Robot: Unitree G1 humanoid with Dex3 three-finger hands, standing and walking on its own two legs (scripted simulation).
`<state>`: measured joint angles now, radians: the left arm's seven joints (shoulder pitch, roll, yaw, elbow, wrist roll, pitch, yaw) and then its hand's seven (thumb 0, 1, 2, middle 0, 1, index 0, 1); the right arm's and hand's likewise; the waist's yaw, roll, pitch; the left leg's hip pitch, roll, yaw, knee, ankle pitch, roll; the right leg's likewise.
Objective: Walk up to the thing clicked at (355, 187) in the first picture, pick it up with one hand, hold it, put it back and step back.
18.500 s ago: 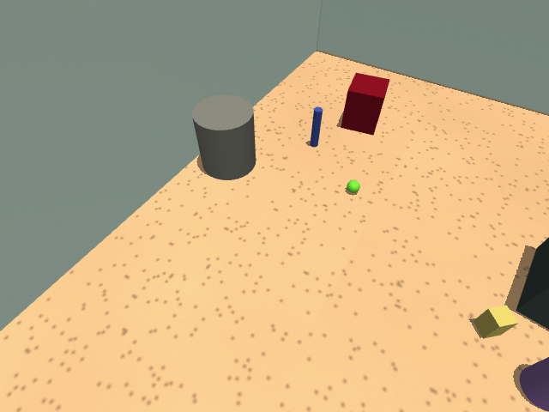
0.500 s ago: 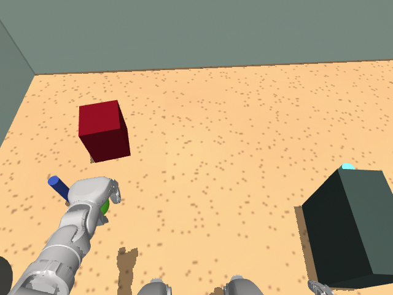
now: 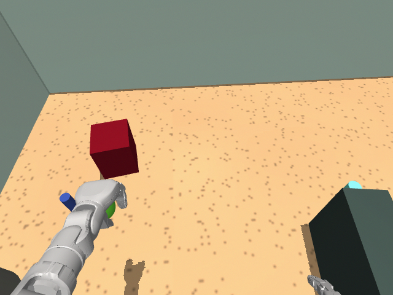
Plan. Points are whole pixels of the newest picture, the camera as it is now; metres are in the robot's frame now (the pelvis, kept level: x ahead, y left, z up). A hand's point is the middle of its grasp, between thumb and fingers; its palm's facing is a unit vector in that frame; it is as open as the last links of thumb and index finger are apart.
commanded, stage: hold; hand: left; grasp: from above
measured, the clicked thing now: (101, 207) +0.33 +0.24 -0.08
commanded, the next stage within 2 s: crouch in 1.58 s
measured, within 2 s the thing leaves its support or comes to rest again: neither
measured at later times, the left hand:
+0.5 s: hand (103, 214) +0.30 +0.21 -0.04, palm faces -0.45 -0.06 -0.89, open 6.9 cm
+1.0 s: hand (100, 220) +0.28 +0.21 -0.02, palm faces -0.44 -0.06 -0.89, open 7.2 cm
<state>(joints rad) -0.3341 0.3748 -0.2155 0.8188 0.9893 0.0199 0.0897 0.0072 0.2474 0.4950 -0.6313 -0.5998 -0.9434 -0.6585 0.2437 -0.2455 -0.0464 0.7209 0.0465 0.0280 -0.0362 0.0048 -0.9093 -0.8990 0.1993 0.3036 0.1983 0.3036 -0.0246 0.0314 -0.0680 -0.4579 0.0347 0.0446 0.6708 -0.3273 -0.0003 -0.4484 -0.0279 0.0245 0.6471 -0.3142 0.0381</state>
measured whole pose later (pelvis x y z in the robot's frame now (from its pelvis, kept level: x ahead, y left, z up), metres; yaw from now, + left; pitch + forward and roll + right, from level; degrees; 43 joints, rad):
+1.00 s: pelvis -0.02 -0.01 +0.02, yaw +0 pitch +0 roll +0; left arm -0.25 0.39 -0.23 0.65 0.98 0.01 -0.04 0.03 0.22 0.59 -0.59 -0.69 -0.87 -0.74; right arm 0.19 -0.25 -0.02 0.67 0.06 0.08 -0.05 0.01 -0.91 -0.90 0.20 0.30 0.20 0.30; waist 0.01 0.05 -0.02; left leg -0.26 0.03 0.05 0.49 -0.22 -0.01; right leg -0.27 -0.03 0.03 0.49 -0.23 0.03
